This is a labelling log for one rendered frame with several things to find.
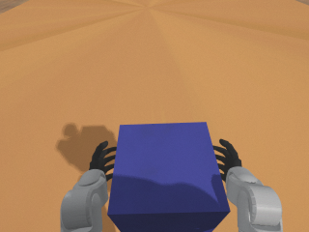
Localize left robot forearm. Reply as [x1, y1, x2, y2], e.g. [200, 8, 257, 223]
[60, 169, 109, 232]

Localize robot right hand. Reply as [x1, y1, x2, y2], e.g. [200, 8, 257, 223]
[212, 138, 242, 183]

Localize robot left hand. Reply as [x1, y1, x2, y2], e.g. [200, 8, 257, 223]
[89, 140, 117, 182]

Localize right robot forearm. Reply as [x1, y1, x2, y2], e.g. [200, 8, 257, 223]
[225, 166, 283, 232]

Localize carton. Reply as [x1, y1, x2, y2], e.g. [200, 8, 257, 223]
[107, 122, 231, 232]

